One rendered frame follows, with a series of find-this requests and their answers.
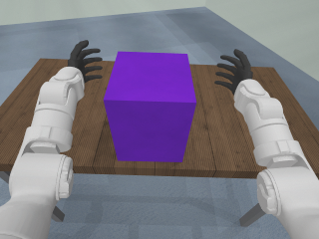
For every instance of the robot right forearm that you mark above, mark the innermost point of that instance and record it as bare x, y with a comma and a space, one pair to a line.
274, 146

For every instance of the right robot hand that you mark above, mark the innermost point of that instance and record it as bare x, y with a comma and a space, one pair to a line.
241, 72

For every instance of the robot left forearm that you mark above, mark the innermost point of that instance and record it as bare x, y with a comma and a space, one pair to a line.
51, 127

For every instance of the left robot hand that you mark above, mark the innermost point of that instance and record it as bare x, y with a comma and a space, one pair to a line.
77, 60

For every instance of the carton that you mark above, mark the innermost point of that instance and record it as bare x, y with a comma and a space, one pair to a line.
150, 103

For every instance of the robot left upper arm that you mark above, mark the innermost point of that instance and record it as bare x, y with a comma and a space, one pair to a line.
40, 180

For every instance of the robot right upper arm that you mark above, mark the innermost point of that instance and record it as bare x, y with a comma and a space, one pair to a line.
292, 195

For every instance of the table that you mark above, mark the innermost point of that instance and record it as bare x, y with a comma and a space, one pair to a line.
219, 143

